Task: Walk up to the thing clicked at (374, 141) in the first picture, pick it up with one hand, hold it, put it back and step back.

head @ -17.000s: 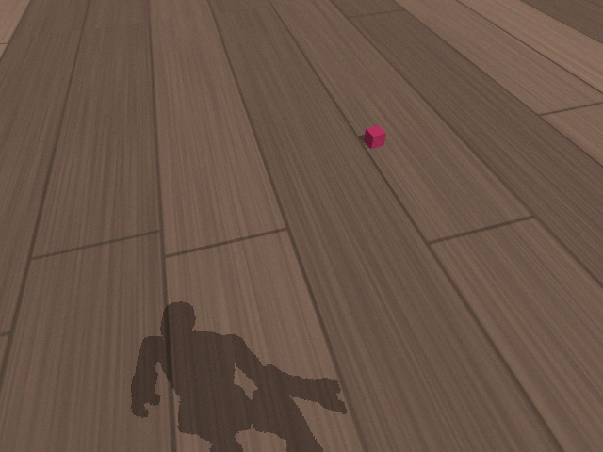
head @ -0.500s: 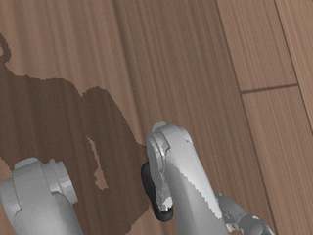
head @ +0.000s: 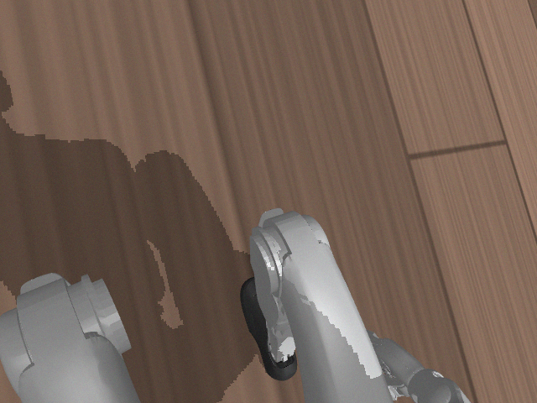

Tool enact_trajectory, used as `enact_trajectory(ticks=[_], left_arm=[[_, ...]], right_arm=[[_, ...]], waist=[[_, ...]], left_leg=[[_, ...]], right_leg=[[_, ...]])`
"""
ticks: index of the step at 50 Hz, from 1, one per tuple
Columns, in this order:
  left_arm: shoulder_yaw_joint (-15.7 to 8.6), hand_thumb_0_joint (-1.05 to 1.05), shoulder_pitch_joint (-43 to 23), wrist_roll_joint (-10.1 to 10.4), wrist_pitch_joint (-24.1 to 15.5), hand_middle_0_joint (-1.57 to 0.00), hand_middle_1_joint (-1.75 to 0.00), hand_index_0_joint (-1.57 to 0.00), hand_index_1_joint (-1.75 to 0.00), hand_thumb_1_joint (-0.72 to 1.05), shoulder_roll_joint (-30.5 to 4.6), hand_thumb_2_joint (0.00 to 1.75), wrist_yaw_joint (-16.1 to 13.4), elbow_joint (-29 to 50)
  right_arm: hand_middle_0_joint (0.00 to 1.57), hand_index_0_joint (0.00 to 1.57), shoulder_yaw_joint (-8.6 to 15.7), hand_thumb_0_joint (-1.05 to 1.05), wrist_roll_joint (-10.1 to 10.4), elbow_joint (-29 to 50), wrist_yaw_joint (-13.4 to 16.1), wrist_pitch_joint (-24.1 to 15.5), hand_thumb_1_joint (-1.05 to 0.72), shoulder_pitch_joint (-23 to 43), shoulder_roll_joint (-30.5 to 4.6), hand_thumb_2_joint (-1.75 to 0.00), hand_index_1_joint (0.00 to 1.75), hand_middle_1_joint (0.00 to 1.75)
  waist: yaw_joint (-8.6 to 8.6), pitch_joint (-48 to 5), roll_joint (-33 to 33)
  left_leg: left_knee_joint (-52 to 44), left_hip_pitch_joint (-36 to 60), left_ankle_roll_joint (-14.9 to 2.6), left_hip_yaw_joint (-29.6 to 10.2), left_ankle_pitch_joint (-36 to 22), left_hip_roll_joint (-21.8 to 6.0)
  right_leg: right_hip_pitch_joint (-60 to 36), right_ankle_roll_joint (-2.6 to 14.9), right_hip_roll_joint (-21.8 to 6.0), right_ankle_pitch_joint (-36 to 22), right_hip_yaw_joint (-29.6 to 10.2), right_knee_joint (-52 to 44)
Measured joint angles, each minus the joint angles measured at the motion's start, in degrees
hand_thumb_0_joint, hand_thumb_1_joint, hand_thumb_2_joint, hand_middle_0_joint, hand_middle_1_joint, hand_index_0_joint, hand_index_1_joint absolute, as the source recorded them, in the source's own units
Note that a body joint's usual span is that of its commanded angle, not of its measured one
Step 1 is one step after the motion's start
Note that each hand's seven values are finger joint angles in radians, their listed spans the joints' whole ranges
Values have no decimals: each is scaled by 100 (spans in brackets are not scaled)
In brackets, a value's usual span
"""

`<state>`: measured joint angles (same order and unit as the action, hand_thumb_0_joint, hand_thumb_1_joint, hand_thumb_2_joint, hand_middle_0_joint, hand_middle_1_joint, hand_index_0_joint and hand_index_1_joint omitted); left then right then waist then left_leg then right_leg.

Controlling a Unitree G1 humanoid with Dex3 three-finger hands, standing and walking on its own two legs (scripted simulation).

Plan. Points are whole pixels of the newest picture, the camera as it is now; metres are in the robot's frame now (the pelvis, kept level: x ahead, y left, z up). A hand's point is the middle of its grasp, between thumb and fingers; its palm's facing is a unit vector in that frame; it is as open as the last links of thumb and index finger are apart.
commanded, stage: close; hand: left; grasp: from above
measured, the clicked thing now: out of the picture +0.43 +0.37 -0.25
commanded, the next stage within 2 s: settle in 1.02 s
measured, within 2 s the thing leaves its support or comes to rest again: leaves its support in 1.44 s
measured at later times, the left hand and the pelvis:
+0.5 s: hand out of the picture +0.42 +0.36 -0.22, palm faces -0.44 -0.15 -0.89, open 11.3 cm; pelvis +0.00 +0.00 +0.00, yaw +0 degrees
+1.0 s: hand out of the picture +0.42 +0.36 -0.21, palm faces -0.44 -0.14 -0.89, open 10.8 cm; pelvis +0.00 +0.00 +0.00, yaw +0 degrees
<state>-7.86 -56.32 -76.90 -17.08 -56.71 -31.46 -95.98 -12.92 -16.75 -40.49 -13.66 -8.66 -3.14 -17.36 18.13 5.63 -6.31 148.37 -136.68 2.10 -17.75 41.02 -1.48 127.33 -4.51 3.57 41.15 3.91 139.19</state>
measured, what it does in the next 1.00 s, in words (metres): stands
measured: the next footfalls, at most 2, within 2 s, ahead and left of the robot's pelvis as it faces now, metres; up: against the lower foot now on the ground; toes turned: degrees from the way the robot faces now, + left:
none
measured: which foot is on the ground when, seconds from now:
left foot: down 0.00-1.00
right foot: down 0.00-1.00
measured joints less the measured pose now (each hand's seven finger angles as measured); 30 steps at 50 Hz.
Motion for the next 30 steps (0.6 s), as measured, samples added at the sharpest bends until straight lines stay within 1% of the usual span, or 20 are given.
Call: enact_trajectory(ticks=[8, 14, 19, 22, 27, 30], left_arm=[[4, 0, -34, -25, -47, -20, -92, -18, -94, -39, -76, 99, -35, -77], [33, 0, -83, 11, -60, -26, -87, -26, -88, -29, -152, 92, -23, -119], [32, 0, -46, 39, -46, -32, -83, -33, -83, -20, -133, 86, 27, -13], [-33, 0, 6, 64, -47, -35, -81, -36, -81, -15, -96, 83, 62, 100], [25, 0, -13, 83, -31, -38, -78, -42, -76, -9, -72, 75, 75, 95], [20, 0, -3, 93, -23, -41, -77, -45, -74, -7, -58, 70, 105, 123]], right_arm=[[20, 20, -35, 0, -4, -10, 31, 21, -90, 48, -14, -90, 30, 29], [20, 20, -58, 0, -18, 5, 56, 0, -90, 57, -53, -90, 30, 29], [20, 20, -44, 0, -5, 2, 74, -2, -90, 23, -63, -90, 30, 29], [20, 20, -29, 0, 10, 3, 81, 15, -90, -5, -59, -90, 30, 29], [20, 20, -23, 0, 26, -1, 82, 44, -90, -6, -39, -90, 30, 29], [20, 20, -17, 0, 44, 5, 92, 55, -90, 8, -34, -90, 30, 29]], waist=[[-1, 6, -20], [15, 66, -44], [-1, 65, -34], [-21, 51, -11], [-25, 21, -1], [-32, 11, 16]], left_leg=[[-17, 18, 18, -3, -15, -10], [-1, 27, 30, -13, -38, -4], [0, 25, 27, -15, -30, -13], [-9, 20, 27, -19, -22, -11], [-33, 21, 17, -2, -21, -11], [-38, 16, 4, 0, -22, -14]], right_leg=[[12, -43, 5, -33, -3, -6], [12, -40, 9, -54, 0, 13], [17, -51, 15, -58, 2, 7], [16, -51, 10, -52, 9, -8], [10, -47, -3, -47, 5, -27], [5, -55, -3, -46, 6, -42]])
